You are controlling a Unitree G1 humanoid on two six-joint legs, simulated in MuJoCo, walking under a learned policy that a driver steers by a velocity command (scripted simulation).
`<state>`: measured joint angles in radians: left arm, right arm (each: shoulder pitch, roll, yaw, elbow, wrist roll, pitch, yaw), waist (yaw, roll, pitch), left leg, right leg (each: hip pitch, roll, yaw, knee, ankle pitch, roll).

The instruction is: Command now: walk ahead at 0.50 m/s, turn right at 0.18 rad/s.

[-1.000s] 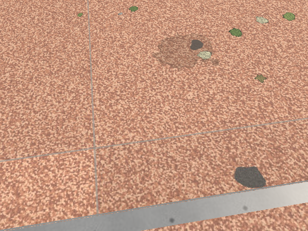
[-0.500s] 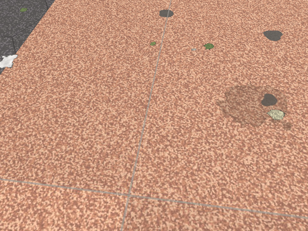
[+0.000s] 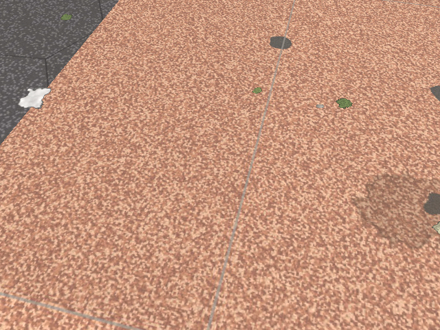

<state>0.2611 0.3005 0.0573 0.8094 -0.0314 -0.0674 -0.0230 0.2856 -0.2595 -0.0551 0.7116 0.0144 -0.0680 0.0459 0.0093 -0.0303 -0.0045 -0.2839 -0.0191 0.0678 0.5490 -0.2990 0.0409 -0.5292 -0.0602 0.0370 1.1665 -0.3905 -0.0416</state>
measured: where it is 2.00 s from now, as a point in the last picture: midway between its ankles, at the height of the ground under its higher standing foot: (327, 201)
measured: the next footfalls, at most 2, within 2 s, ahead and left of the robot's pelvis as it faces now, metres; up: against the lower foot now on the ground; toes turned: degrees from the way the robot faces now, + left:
right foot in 0.34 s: +0.34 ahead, -0.16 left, -0.11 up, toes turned -10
left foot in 0.76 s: +0.64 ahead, -0.04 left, -0.11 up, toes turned -29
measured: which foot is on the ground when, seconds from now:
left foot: down 0.00-0.34, up 0.36-0.74, down 0.76-1.00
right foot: up 0.00-0.32, down 0.34-0.76, up 0.78-1.00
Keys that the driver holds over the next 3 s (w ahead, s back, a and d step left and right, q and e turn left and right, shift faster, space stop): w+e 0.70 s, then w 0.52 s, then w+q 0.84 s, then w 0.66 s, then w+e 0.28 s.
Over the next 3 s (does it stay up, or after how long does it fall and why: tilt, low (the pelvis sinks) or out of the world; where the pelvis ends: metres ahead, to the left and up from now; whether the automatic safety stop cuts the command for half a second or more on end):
stays up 1.58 -0.34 -0.10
